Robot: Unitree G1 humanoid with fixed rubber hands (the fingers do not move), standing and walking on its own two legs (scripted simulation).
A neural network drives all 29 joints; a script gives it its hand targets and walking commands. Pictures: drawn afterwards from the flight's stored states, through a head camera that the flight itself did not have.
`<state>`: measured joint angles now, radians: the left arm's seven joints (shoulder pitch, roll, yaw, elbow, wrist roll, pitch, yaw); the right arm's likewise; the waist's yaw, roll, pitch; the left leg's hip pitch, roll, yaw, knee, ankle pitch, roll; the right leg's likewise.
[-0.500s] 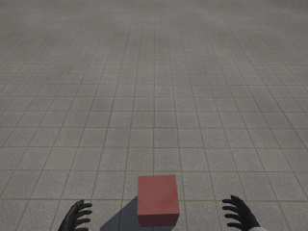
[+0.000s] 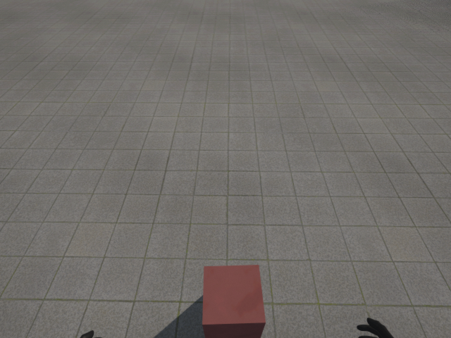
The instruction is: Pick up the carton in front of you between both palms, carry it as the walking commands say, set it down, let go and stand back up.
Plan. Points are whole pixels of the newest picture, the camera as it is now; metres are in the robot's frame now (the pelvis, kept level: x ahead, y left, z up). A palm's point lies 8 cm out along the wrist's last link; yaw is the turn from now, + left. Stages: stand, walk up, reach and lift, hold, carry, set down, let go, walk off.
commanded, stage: stand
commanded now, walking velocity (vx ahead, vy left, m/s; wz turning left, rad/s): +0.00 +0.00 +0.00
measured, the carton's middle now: (232, 304) +0.41 -0.02 -0.65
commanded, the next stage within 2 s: none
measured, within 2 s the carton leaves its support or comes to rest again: neither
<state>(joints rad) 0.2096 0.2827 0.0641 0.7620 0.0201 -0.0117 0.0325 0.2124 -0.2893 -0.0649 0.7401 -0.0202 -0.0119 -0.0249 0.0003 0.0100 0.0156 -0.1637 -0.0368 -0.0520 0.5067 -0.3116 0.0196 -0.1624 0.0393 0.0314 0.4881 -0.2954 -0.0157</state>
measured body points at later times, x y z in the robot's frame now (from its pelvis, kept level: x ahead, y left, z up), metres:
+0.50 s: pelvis -0.02 +0.00 +0.01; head -0.03 +0.00 +0.45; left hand +0.08 +0.29 -0.11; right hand +0.09 -0.29 -0.11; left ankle -0.02 +0.11 -0.74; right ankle -0.02 -0.11 -0.74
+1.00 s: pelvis -0.03 +0.00 +0.01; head -0.04 +0.00 +0.46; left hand +0.06 +0.29 -0.11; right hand +0.06 -0.30 -0.11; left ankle -0.02 +0.11 -0.74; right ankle -0.02 -0.11 -0.74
